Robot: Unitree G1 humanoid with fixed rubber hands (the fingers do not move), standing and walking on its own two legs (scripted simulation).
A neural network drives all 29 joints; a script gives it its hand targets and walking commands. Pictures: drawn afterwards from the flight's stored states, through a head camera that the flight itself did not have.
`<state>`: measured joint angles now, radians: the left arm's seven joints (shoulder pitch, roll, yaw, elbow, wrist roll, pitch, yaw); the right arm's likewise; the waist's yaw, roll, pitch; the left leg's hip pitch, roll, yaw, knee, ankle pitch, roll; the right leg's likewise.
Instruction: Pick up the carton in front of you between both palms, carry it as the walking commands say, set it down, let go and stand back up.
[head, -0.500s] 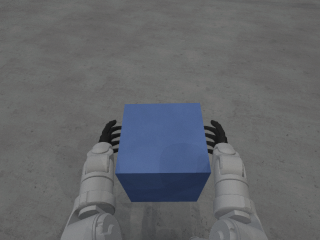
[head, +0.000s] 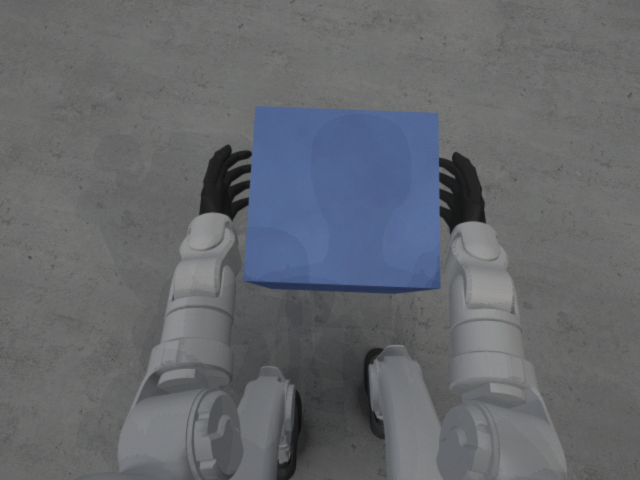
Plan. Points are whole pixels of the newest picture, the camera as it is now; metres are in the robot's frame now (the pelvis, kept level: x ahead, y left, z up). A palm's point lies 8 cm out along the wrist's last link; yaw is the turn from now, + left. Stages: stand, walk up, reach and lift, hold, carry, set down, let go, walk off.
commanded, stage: set down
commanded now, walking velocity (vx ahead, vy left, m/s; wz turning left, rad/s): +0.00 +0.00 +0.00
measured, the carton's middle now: (338, 217) +0.44 -0.04 -0.14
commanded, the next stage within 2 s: none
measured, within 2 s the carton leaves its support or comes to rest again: rests again in 1.64 s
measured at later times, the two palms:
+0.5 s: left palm (269, 215) +0.48 +0.07 -0.22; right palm (452, 226) +0.44 -0.22 -0.23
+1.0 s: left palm (295, 221) +0.51 +0.04 -0.37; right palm (443, 236) +0.47 -0.25 -0.38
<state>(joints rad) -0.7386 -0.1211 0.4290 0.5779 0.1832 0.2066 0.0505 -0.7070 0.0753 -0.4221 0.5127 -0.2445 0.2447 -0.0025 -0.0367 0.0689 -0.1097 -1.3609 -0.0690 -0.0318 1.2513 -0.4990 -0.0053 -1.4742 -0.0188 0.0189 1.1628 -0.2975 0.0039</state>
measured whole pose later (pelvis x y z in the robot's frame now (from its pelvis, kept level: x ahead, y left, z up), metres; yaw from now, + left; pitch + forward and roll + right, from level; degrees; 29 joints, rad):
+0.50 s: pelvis -0.02 -0.01 -0.12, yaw +3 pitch +46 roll +4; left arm -1.05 -0.05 0.44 0.67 0.16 0.26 0.11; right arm -1.01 -0.04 -0.47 0.59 -0.24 0.32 0.01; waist -0.08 0.08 -0.10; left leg -1.89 -0.09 0.00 1.69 -0.60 -0.02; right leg -2.03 -0.02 0.05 1.60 -0.37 0.00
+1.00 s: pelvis -0.04 -0.01 -0.22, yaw +4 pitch +44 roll +4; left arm -1.39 0.11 0.31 0.85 0.07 0.25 0.17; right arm -1.32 -0.20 -0.43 0.74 -0.15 0.30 -0.02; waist -0.13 0.10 0.20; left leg -2.15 -0.12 0.00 2.03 -0.66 -0.04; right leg -2.30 -0.03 0.05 1.92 -0.40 0.00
